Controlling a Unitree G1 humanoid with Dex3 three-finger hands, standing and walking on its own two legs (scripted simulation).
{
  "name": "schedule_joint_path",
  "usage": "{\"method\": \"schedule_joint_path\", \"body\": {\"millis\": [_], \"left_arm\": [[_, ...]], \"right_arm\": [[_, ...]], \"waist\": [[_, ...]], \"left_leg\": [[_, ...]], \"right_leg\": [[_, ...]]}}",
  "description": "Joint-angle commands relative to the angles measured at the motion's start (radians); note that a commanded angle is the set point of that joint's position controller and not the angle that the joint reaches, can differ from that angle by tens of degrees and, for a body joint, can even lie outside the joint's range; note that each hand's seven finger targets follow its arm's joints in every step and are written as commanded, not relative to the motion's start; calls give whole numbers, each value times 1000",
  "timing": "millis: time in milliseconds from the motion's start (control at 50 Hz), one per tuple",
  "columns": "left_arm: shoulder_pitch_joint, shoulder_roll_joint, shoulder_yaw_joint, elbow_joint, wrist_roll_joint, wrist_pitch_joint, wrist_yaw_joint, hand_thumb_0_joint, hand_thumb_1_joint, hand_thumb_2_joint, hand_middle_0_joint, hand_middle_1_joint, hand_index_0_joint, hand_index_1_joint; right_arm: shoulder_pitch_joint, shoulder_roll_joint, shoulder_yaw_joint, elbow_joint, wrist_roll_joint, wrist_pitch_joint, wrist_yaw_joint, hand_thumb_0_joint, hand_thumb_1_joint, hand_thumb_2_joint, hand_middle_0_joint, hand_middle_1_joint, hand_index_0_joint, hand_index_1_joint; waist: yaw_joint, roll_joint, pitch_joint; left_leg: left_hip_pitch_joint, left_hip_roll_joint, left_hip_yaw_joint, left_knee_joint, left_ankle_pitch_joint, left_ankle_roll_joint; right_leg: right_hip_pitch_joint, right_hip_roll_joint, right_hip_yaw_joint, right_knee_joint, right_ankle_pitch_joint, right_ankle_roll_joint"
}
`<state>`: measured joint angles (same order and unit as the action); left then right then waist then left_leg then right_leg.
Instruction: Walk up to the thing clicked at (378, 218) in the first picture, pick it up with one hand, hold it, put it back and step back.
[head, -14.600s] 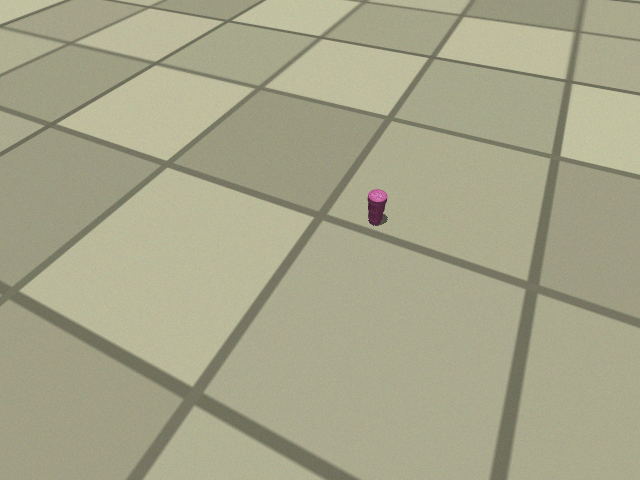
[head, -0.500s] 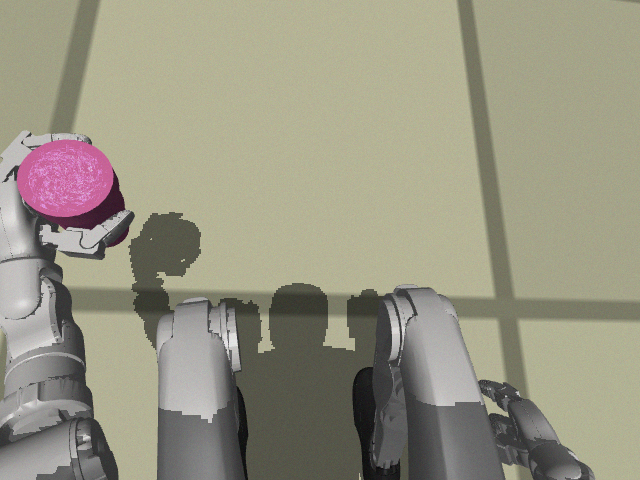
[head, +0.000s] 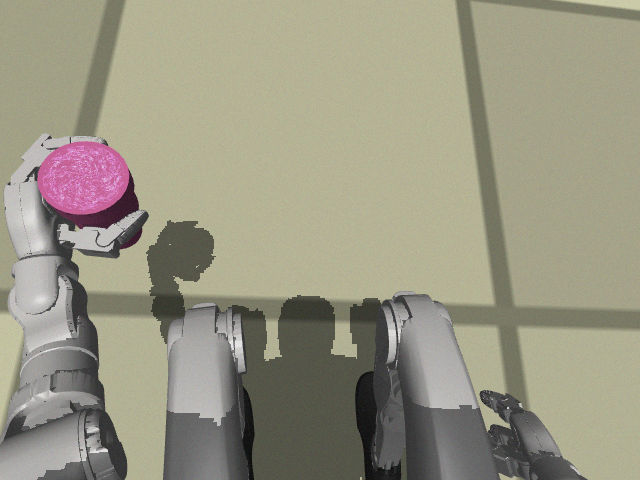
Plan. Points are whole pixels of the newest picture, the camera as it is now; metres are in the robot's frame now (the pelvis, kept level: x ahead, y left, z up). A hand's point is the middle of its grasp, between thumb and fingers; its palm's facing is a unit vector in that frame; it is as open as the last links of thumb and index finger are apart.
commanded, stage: lift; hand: left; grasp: from the side
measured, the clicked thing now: (105, 207) +0.44 +0.26 -0.04
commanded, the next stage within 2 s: none
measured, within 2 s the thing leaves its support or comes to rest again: neither
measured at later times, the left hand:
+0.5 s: hand (82, 188) +0.42 +0.25 +0.04, palm faces +0.18 -0.98 -0.02, open 10.3 cm
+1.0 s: hand out of the picture +0.40 +0.24 +0.21, palm faces +0.21 -0.98 -0.04, open 10.3 cm
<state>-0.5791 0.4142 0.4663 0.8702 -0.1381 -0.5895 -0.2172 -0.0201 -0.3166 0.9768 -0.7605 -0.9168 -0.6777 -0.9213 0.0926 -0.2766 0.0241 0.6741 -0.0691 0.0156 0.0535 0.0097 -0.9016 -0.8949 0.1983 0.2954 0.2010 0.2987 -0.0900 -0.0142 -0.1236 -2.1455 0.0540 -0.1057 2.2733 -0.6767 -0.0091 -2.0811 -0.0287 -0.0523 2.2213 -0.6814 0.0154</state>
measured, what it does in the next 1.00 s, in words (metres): rises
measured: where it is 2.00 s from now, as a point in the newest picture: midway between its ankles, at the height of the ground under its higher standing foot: (309, 461)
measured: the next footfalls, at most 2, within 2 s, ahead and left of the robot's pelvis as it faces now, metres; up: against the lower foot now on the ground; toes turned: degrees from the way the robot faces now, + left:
none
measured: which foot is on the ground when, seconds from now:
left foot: down 0.00-1.00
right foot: down 0.00-1.00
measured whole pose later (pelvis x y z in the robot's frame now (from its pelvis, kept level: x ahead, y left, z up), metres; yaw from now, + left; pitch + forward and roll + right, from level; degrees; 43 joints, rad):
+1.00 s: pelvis +0.03 +0.00 +0.18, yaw +3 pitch +28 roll -4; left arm -0.22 0.28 0.28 0.29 -0.20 -0.29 -0.09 -0.02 -0.33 0.99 -0.76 -0.92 -0.68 -0.93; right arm 0.13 -0.24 -0.02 0.60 0.04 -0.01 -0.03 0.01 -0.91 -0.89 0.20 0.29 0.20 0.30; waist -0.03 0.02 -0.19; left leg -1.57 0.06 -0.06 1.72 -0.65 -0.01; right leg -1.52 -0.04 -0.06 1.67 -0.65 0.02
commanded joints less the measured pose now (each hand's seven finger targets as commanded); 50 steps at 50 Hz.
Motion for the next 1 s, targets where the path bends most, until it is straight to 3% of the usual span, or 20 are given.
{"method": "schedule_joint_path", "body": {"millis": [0, 60, 100, 120, 160, 260, 340, 400, 420, 460, 560, 580, 660, 680, 700, 760, 800, 880, 920, 980], "left_arm": [[-291, 212, 31, -198, -19, -76, 3, 0, 169, 1262, -1234, -1335, -1231, -1355], [-291, 211, 32, -181, -15, -79, 10, 0, 176, 1263, -1227, -1330, -1225, -1350], [-300, 225, 34, -200, -10, -85, 11, 0, 110, 1174, -1281, -1393, -1312, -1377], [-307, 235, 37, -225, -10, -87, 9, 0, 92, 1177, -1285, -1398, -1317, -1382], [-292, 210, 19, -209, -14, -78, -1, 0, 96, 1188, -1299, -1410, -1332, -1394], [-264, 232, 38, -264, -31, -64, -26, 0, 124, 1183, -1286, -1396, -1317, -1380], [-252, 190, 11, -307, -53, -32, -33, 0, 83, 1175, -1270, -1383, -1302, -1368], [-203, 189, 20, -346, -59, -8, -24, 0, 110, 1163, -1250, -1366, -1284, -1348], [-206, 171, -7, -373, -59, -2, -23, 0, 110, 1172, -1255, -1372, -1290, -1354], [-194, 149, -16, -406, -66, 15, -22, 0, 155, 1191, -1258, -1382, -1294, -1362], [-133, 142, -22, -492, -71, 58, 3, 0, 119, 1184, -1251, -1379, -1289, -1358], [-132, 124, -44, -525, -75, 63, 5, 0, 114, 1186, -1247, -1373, -1283, -1354], [-56, 118, -48, -600, -83, 108, 26, 0, 151, 1164, -1227, -1351, -1266, -1328], [-34, 109, -58, -630, -82, 121, 36, 0, 166, 1159, -1212, -1338, -1251, -1315], [-28, 68, -102, -665, -82, 132, 42, 0, 169, 1159, -1200, -1334, -1238, -1311], [14, 100, -73, -725, -75, 164, 80, 0, 190, 1145, -1181, -1314, -1219, -1290], [62, 78, -86, -769, -76, 180, 100, 0, 146, 1152, -1173, -1325, -1213, -1301], [102, 82, -96, -819, -70, 207, 129, 0, 150, 1149, -1168, -1319, -1205, -1297], [156, 0, -170, -809, -76, 226, 129, 0, 143, 1151, -1169, -1322, -1206, -1300], [174, 18, -164, -812, -74, 243, 135, 0, 108, 1151, -1183, -1327, -1220, -1307]], "right_arm": [[105, -204, -73, -66, -2, -21, -21, 0, -892, -899, 200, 300, 199, 300], [113, -204, -71, -59, -1, -21, -19, 0, -894, -900, 200, 300, 199, 300], [118, -200, -69, -58, -2, -20, -18, 0, -929, -900, 200, 299, 200, 299], [113, -205, -71, -64, 0, -19, -19, 0, -928, -900, 200, 299, 200, 299], [109, -206, -76, -68, 2, -20, -20, 0, -928, -900, 200, 299, 200, 299], [124, -203, -80, -75, 15, -22, -26, 0, -927, -901, 200, 299, 200, 299], [113, -198, -84, -90, 29, -24, -33, 0, -923, -900, 200, 299, 200, 299], [119, -188, -87, -99, 38, -26, -38, 0, -918, -898, 200, 299, 200, 299], [110, -186, -86, -106, 43, -26, -40, 0, -916, -898, 200, 299, 200, 299], [115, -184, -90, -109, 47, -28, -45, 0, -912, -897, 200, 299, 200, 299], [102, -171, -95, -132, 64, -33, -55, 0, -911, -896, 200, 299, 200, 299], [97, -167, -93, -136, 68, -34, -57, 0, -908, -896, 200, 299, 200, 299], [94, -162, -101, -156, 82, -39, -69, 0, -905, -895, 200, 299, 200, 299], [93, -156, -101, -163, 86, -41, -72, 0, -901, -894, 200, 299, 200, 299], [88, -149, -102, -167, 89, -42, -74, 0, -902, -894, 200, 299, 200, 299], [91, -146, -104, -171, 98, -44, -85, 0, -898, -893, 201, 299, 200, 299], [97, -140, -107, -182, 103, -46, -88, 0, -902, -894, 201, 299, 200, 299], [93, -132, -104, -177, 108, -53, -101, 0, -905, -895, 201, 299, 200, 299], [106, -126, -104, -177, 107, -60, -103, 0, -905, -895, 201, 299, 200, 299], [117, -122, -101, -169, 108, -69, -106, 0, -905, -895, 201, 300, 200, 300]], "waist": [[1, 147, -610], [-2, 146, -604], [2, 154, -615], [16, 171, -632], [6, 168, -628], [21, 164, -660], [15, 157, -645], [33, 138, -663], [27, 138, -638], [25, 148, -665], [36, 123, -639], [34, 116, -614], [47, 113, -659], [56, 111, -655], [45, 107, -639], [58, 105, -622], [54, 99, -654], [59, 119, -603], [30, 105, -597], [38, 98, -557]], "left_leg": [[437, -34, 65, -289, 75, 32], [442, -35, 58, -296, 85, 32], [451, -34, 62, -298, 107, 30], [475, -35, 58, -311, 105, 28], [478, -34, 64, -315, 95, 30], [514, -33, 63, -347, 111, 28], [518, -34, 61, -376, 72, 33], [539, -34, 63, -399, 81, 33], [542, -33, 54, -423, 56, 32], [584, -31, 54, -434, 95, 30], [613, -28, 46, -504, 40, 34], [609, -28, 44, -519, 27, 35], [689, -28, 50, -572, 71, 35], [710, -28, 52, -586, 75, 33], [725, -26, 52, -602, 66, 33], [777, -26, 45, -659, 93, 32], [848, -28, 40, -696, 150, 31], [957, -23, 30, -779, 193, 24], [1021, -22, 31, -803, 259, 25], [1076, -23, 36, -854, 312, 24]], "right_leg": [[311, 41, -41, -264, 118, -54], [311, 40, -46, -258, 125, -54], [325, 40, -43, -260, 141, -55], [316, 37, -43, -256, 137, -58], [324, 37, -41, -268, 131, -56], [363, 36, -36, -295, 142, -56], [371, 34, -29, -335, 114, -55], [411, 34, -23, -368, 117, -54], [398, 33, -24, -379, 95, -55], [427, 32, -20, -395, 136, -55], [475, 30, -10, -472, 90, -50], [487, 28, -6, -490, 75, -48], [578, 27, 8, -555, 112, -47], [596, 26, 13, -576, 114, -47], [608, 26, 19, -605, 107, -45], [674, 25, 15, -647, 142, -44], [734, 25, 10, -677, 195, -42], [790, 27, 11, -742, 232, -42], [831, 30, 5, -783, 291, -38], [911, 31, 1, -844, 338, -36]]}}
